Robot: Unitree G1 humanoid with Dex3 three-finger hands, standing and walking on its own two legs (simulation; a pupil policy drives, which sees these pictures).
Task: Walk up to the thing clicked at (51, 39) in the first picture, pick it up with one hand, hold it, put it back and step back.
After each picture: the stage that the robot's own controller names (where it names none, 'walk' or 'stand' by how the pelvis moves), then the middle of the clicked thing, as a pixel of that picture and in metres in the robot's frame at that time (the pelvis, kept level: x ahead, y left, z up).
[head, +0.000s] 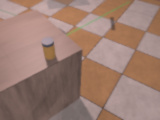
stand; (48, 48) +0.70 +0.19 -0.11
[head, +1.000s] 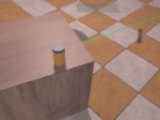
rise first; (59, 54) +0.64 +0.16 -0.11
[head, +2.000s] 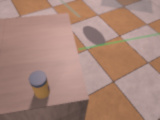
stand; (40, 85) +0.39 +0.19 -0.09
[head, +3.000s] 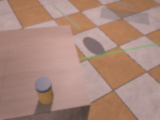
stand; (44, 91) +0.41 +0.17 -0.11
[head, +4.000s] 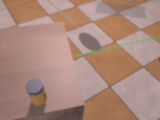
stand; (37, 92) +0.39 +0.20 -0.11
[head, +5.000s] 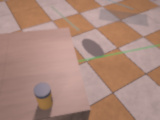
stand; (44, 96) +0.38 +0.17 -0.11
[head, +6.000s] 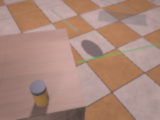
stand; (40, 93) +0.41 +0.19 -0.12
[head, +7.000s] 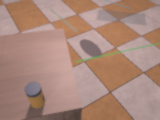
stand; (35, 95) +0.40 +0.21 -0.12
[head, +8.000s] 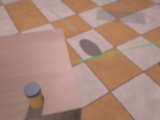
stand; (34, 95) +0.40 +0.21 -0.12
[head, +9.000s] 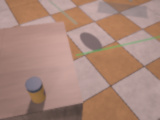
rise first; (36, 90) +0.40 +0.21 -0.11
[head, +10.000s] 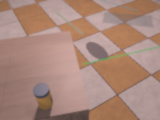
rise first; (43, 96) +0.40 +0.19 -0.11
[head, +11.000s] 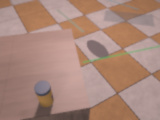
go down; (44, 94) +0.40 +0.19 -0.11
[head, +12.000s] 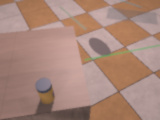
go down; (45, 91) +0.41 +0.19 -0.11
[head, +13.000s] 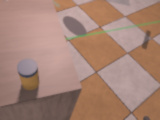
go down; (29, 75) +0.42 +0.17 -0.05
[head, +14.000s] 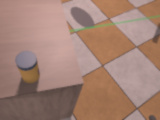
close in; (28, 67) +0.43 +0.17 -0.03
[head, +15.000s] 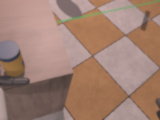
close; (11, 59) +0.44 +0.18 +0.00
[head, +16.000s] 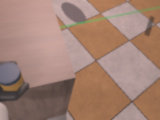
lift; (12, 81) +0.37 +0.19 -0.01
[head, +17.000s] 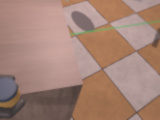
lift; (8, 96) +0.31 +0.22 +0.00
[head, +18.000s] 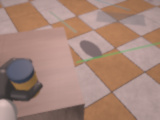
hold; (25, 80) +0.32 +0.17 +0.13
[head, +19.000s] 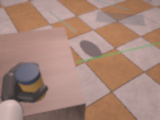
hold; (32, 83) +0.33 +0.16 +0.10
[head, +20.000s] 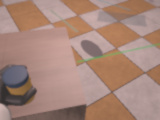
crouch; (20, 86) +0.31 +0.19 +0.10
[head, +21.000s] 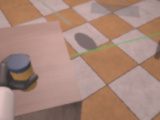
lower; (23, 73) +0.38 +0.19 +0.07
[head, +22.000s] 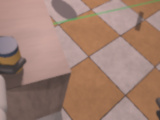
lower; (9, 56) +0.45 +0.18 +0.01
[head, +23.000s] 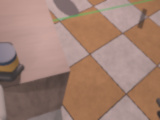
lower; (7, 62) +0.43 +0.18 +0.00
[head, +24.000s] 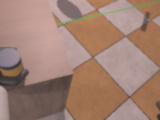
lower; (12, 67) +0.42 +0.18 +0.00
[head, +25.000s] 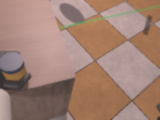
lower; (15, 71) +0.40 +0.18 +0.01
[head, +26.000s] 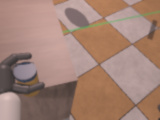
open; (28, 80) +0.38 +0.15 -0.01
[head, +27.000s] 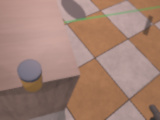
sink last; (31, 76) +0.38 +0.14 -0.02
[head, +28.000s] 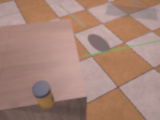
sink last; (44, 95) +0.37 +0.17 -0.06
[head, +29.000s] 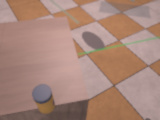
stand; (44, 99) +0.34 +0.15 -0.05
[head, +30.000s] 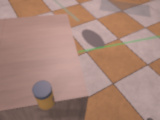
stand; (44, 95) +0.35 +0.15 -0.05
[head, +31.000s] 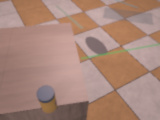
stand; (47, 99) +0.36 +0.15 -0.08
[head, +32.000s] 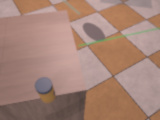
walk; (46, 90) +0.38 +0.16 -0.11
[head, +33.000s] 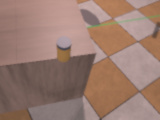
walk; (63, 49) +0.57 +0.08 -0.09
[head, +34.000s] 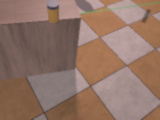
walk; (53, 11) +0.86 +0.18 -0.09
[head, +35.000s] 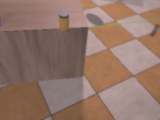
stand; (64, 20) +0.94 +0.12 -0.11
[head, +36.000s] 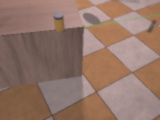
stand; (59, 21) +0.95 +0.15 -0.12
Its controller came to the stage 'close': yes
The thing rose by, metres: 0.20
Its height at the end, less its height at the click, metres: +0.00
